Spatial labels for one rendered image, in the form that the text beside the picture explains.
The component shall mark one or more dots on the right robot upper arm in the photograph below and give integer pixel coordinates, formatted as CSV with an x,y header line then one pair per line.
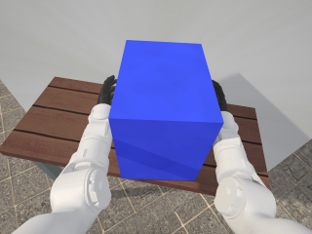
x,y
250,208

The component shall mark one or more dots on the right robot hand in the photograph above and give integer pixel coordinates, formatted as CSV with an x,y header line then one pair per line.
x,y
220,96

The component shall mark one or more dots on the robot left forearm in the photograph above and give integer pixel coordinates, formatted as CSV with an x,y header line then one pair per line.
x,y
95,143

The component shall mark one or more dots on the left robot hand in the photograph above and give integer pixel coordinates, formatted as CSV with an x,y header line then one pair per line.
x,y
105,95

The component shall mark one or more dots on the robot right forearm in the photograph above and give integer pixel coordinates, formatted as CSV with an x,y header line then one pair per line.
x,y
230,155

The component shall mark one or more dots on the carton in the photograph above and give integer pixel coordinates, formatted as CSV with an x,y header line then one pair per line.
x,y
164,116

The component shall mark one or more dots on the table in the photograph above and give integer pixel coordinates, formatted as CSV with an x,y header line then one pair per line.
x,y
51,130

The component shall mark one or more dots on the left robot upper arm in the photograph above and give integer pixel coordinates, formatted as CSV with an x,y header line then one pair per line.
x,y
77,198

